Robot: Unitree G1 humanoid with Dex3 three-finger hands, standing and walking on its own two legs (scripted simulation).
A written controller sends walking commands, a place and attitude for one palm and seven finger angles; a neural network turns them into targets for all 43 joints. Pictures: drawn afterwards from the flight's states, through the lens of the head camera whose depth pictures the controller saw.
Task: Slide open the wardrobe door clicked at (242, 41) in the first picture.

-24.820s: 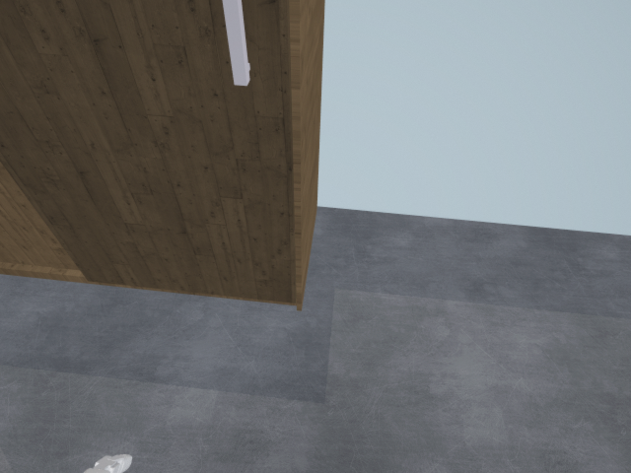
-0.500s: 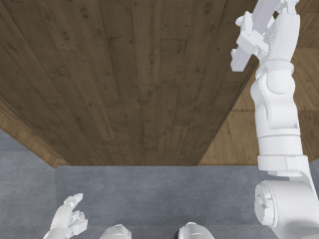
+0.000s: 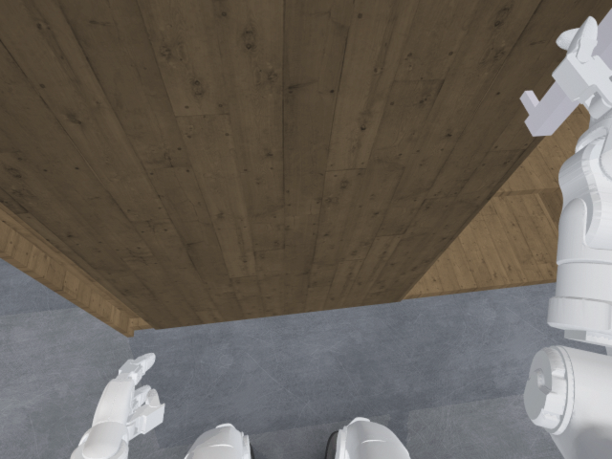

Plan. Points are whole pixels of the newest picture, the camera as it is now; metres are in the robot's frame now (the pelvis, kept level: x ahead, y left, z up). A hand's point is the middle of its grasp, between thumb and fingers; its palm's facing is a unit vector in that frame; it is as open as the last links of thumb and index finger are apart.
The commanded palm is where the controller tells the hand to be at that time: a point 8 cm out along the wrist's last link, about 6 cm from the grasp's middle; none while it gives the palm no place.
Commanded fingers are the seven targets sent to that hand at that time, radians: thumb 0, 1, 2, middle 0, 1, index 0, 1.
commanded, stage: step sideways, sliding the door along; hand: right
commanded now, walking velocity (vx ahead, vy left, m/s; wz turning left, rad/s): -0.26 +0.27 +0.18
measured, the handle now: (610, 13) +0.49 -0.28 +0.26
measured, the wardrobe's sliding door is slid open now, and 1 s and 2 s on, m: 0.68 0.68 0.68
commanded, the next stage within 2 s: stop walking and hold the door there in 0.06 s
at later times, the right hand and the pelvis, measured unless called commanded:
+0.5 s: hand (580, 63) +0.45 -0.25 +0.24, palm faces +0.61 +0.75 -0.26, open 7.6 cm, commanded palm +0.41 -0.28 +0.21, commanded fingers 0.00 -0.90 -0.90 0.45 1.40 0.45 1.40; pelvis +0.05 +0.08 +0.00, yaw +7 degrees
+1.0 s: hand (574, 64) +0.45 -0.24 +0.24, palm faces +0.51 +0.85 -0.13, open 7.5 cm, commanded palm +0.41 -0.27 +0.21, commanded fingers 0.00 -0.90 -0.90 0.45 1.40 0.45 1.40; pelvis +0.00 +0.05 +0.01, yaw +14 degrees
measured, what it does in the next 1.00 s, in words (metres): steps on the spot: right foot, then left foot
